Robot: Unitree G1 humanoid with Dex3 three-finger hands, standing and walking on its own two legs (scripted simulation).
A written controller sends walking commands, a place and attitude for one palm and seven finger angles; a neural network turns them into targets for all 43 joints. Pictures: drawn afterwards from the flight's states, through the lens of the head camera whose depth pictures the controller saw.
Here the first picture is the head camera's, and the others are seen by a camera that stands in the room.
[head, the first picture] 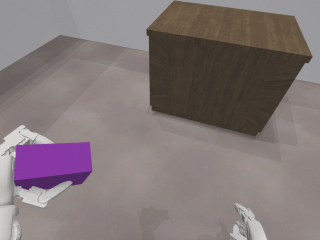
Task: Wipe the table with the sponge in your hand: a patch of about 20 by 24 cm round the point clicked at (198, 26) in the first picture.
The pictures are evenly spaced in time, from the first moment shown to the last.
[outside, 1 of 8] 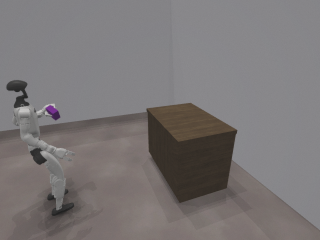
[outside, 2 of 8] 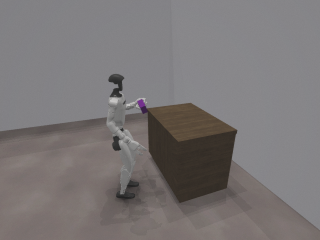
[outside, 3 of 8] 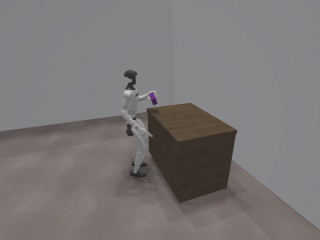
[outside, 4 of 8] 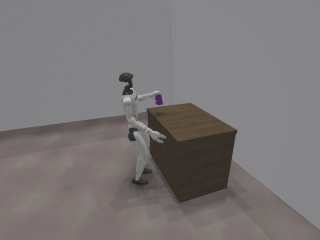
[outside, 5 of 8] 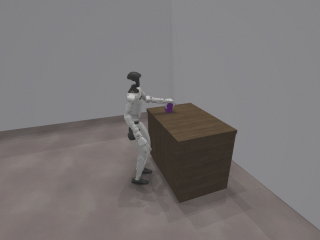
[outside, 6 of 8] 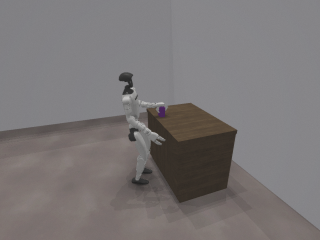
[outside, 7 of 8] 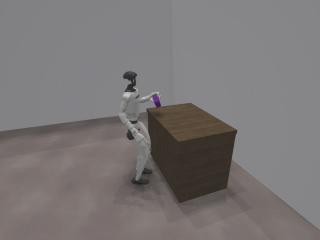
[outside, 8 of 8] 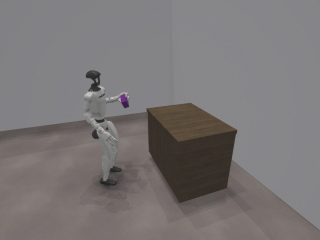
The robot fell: no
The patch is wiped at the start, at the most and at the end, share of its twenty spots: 0.00 1.00 1.00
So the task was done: yes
